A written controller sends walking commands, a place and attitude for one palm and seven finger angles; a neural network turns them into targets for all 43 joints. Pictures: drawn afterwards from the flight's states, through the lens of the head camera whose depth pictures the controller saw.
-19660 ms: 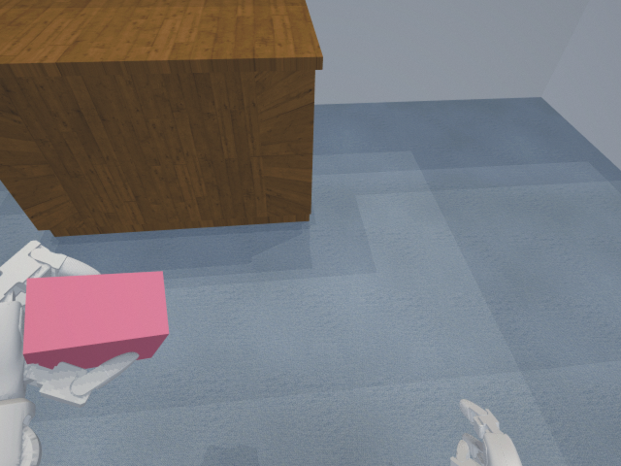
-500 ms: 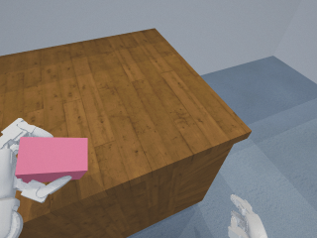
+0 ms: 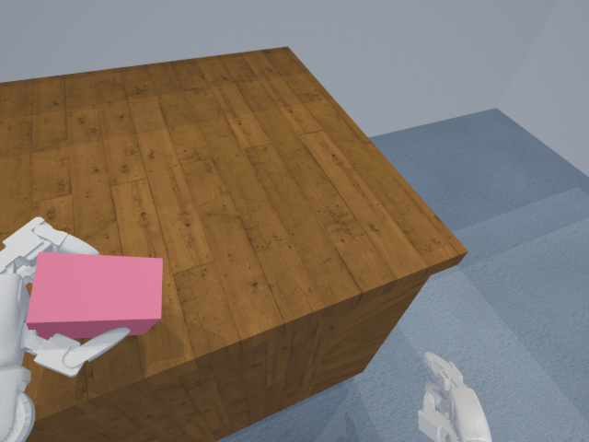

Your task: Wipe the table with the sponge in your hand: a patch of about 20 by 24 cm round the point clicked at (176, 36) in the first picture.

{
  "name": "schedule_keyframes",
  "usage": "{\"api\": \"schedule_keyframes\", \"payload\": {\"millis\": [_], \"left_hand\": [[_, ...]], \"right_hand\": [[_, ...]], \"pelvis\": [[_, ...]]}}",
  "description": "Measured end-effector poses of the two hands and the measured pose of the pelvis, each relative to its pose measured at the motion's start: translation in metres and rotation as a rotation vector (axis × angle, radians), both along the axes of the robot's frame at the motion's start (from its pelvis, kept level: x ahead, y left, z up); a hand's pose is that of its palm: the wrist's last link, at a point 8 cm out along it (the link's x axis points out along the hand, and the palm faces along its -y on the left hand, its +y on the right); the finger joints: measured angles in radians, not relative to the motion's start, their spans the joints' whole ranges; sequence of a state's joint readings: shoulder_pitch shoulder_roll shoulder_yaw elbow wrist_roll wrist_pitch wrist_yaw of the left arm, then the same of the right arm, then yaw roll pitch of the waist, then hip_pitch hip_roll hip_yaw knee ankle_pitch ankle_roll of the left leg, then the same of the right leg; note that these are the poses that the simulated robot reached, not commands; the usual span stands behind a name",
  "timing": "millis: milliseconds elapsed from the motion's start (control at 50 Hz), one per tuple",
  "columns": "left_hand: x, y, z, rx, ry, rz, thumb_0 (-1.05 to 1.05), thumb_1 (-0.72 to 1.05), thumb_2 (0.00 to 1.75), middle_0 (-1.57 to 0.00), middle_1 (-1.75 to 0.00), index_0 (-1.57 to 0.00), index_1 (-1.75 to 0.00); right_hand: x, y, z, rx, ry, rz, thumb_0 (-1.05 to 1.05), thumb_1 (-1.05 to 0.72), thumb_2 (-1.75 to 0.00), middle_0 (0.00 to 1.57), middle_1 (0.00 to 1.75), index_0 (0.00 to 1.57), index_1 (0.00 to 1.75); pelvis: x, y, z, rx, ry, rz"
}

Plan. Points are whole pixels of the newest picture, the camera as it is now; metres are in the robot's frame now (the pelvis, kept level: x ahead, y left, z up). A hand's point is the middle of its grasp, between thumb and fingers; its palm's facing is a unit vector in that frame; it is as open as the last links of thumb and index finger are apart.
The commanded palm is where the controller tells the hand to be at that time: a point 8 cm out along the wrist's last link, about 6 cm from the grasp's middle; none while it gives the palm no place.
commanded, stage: come to a stop and stand still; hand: left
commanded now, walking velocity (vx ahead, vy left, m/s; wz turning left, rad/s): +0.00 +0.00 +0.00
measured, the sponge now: (115, 299) +0.23 +0.22 +0.12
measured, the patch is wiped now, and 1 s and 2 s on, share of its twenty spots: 0.00 0.00 0.00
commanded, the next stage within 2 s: look again from close up in 0.14 s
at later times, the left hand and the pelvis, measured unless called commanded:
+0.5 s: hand (61, 295) +0.22 +0.26 +0.14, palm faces +0.38 -0.86 -0.35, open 10.5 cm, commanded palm +0.16 +0.29 +0.17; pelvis +0.00 +0.01 +0.00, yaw +0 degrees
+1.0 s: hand (101, 286) +0.23 +0.22 +0.16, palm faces +0.36 -0.86 -0.37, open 10.5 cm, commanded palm +0.16 +0.25 +0.17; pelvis +0.00 -0.03 +0.00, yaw +0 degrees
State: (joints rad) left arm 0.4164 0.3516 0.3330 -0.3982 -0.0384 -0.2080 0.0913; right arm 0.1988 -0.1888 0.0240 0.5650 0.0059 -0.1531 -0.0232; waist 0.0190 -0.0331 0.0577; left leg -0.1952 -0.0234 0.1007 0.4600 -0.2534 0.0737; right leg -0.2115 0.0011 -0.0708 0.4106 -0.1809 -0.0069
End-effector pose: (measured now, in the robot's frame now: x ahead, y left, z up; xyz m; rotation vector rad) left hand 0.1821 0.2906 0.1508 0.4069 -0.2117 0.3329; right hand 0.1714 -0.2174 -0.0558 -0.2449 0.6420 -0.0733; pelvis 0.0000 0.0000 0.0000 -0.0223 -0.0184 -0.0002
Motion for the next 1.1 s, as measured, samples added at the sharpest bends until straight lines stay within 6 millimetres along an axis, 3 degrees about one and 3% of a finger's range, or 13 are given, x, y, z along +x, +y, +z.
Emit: {"api": "schedule_keyframes", "payload": {"millis": [60, 240, 480, 780, 940, 1100], "left_hand": [[0.0, 0.004, 0.001, 0.005, 0.0, 0.013, -0.02, -0.54, 1.02, -0.69, -1.34, -0.72, -1.34], [-0.002, 0.004, 0.027, 0.049, -0.105, -0.007, -0.02, -0.54, 1.02, -0.69, -1.34, -0.72, -1.34], [-0.004, 0.009, 0.007, 0.01, -0.01, 0.023, -0.02, -0.54, 1.02, -0.69, -1.34, -0.72, -1.33], [-0.004, 0.003, 0.021, 0.037, -0.058, 0.016, -0.02, -0.54, 1.02, -0.69, -1.33, -0.72, -1.33], [0.003, -0.018, 0.019, 0.03, -0.039, 0.002, -0.02, -0.54, 1.02, -0.69, -1.33, -0.72, -1.33], [0.006, -0.051, 0.02, 0.046, -0.019, -0.026, -0.02, -0.54, 1.02, -0.69, -1.33, -0.72, -1.33]], "right_hand": [[-0.002, 0.002, -0.002, -0.01, 0.02, 0.008, 0.01, -0.9, -0.9, 0.2, 0.3, 0.2, 0.3], [-0.001, 0.009, -0.006, -0.008, 0.041, 0.017, 0.01, -0.9, -0.9, 0.2, 0.3, 0.2, 0.3], [-0.004, 0.01, -0.007, 0.002, 0.046, -0.003, 0.01, -0.9, -0.9, 0.2, 0.3, 0.2, 0.3], [-0.004, 0.001, -0.005, 0.002, 0.035, -0.016, 0.01, -0.9, -0.9, 0.2, 0.3, 0.2, 0.3], [-0.007, -0.01, -0.011, 0.036, 0.057, -0.013, 0.01, -0.9, -0.9, 0.2, 0.3, 0.2, 0.3], [-0.006, -0.044, -0.014, 0.034, 0.066, -0.031, 0.01, -0.9, -0.9, 0.2, 0.3, 0.21, 0.3]], "pelvis": [[0.0, 0.001, 0.0, -0.001, -0.001, 0.004], [0.002, 0.007, 0.0, -0.004, -0.003, 0.008], [0.001, 0.007, 0.0, -0.002, -0.005, 0.007], [0.0, 0.002, 0.001, 0.006, -0.009, 0.0], [-0.001, -0.016, 0.0, 0.017, -0.009, -0.006], [0.003, -0.045, -0.002, 0.013, 0.003, -0.008]]}}
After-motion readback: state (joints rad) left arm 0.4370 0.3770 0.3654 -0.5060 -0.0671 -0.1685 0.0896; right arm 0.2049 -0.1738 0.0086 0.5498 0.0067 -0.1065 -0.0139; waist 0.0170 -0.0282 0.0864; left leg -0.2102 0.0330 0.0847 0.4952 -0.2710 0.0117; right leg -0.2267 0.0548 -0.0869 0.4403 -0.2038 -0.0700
